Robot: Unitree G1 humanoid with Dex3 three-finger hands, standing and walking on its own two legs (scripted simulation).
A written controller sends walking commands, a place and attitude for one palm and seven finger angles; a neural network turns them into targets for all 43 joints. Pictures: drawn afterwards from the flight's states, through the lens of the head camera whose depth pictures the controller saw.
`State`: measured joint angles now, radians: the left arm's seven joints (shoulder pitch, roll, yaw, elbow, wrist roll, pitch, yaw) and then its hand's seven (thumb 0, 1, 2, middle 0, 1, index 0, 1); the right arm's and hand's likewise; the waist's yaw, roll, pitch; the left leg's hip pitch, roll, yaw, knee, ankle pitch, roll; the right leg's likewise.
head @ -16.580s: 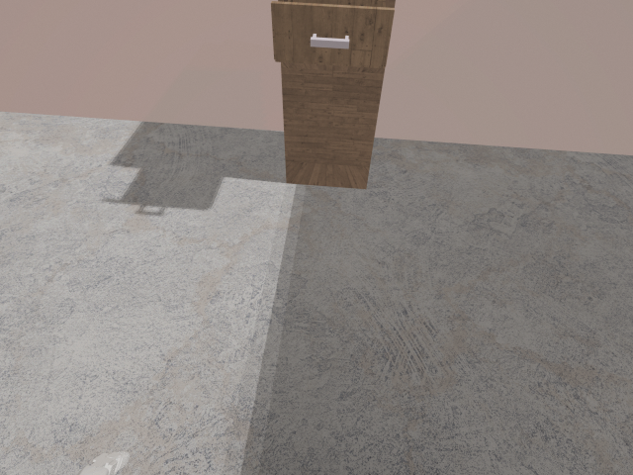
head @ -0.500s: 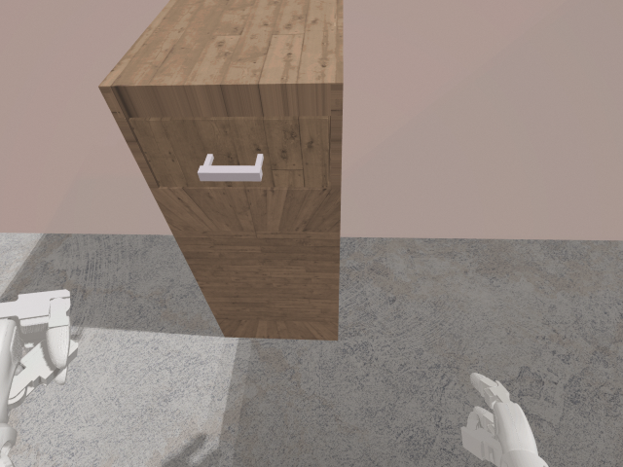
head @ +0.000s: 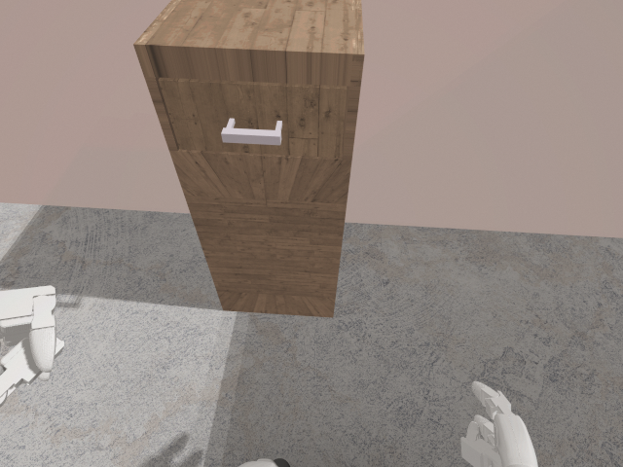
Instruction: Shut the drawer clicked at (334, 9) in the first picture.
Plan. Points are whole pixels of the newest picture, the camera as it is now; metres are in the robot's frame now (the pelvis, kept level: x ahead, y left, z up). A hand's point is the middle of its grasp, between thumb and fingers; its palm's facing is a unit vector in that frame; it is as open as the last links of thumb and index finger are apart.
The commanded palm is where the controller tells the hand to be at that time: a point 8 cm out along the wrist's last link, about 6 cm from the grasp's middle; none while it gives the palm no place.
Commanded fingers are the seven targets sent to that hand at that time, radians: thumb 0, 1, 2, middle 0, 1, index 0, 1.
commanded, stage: step back with the hand held close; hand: left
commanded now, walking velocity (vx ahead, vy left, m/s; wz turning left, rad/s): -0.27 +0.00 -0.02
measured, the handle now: (253, 130) +0.69 +0.15 +0.04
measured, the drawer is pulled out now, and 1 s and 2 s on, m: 0.00 0.00 0.00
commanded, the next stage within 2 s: stop stepping back and stand still in 0.42 s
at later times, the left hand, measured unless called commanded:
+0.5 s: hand out of the picture +0.09 +0.25 +0.18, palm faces +0.37 -0.84 -0.39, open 3.3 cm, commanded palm +0.02 +0.29 +0.18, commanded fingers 0.00 0.90 0.90 -1.40 -1.60 -1.40 -1.60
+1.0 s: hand out of the picture -0.01 +0.20 +0.17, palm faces +0.27 -0.83 -0.49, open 3.3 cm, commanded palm -0.07 +0.26 +0.18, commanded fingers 0.00 0.90 0.90 -1.40 -1.60 -1.40 -1.60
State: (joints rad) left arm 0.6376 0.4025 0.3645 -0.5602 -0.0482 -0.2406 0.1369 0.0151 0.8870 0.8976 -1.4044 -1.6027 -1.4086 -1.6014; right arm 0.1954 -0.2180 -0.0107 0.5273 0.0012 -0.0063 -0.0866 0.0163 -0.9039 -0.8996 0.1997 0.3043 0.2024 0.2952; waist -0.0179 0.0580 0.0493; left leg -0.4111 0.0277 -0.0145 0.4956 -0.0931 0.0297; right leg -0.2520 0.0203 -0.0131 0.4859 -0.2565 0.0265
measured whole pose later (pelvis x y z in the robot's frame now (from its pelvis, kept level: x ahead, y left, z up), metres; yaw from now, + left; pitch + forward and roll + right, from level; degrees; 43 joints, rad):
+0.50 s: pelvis -0.11 +0.01 +0.00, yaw +0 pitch +3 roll -5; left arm 0.59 0.41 0.39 -0.66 -0.05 -0.25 0.16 0.02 0.89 0.90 -1.41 -1.60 -1.41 -1.60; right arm 0.18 -0.14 0.00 0.60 -0.03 -0.11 -0.02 0.02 -0.90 -0.90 0.20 0.30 0.20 0.30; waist 0.00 0.01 0.00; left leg -0.50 0.06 0.00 0.41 0.03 0.04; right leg -0.30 0.09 0.00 0.91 -0.53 0.00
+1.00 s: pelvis -0.21 -0.01 +0.00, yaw -2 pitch -3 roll +0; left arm 0.66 0.42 0.36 -0.58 -0.03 -0.20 0.15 0.02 0.89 0.90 -1.40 -1.60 -1.41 -1.60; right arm 0.26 -0.20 -0.01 0.60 0.00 -0.09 -0.05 0.02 -0.90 -0.90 0.20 0.30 0.20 0.29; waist -0.07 0.00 0.01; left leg -0.38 -0.03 0.03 0.58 -0.28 0.03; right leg -0.26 0.02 -0.06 0.61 -0.38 -0.04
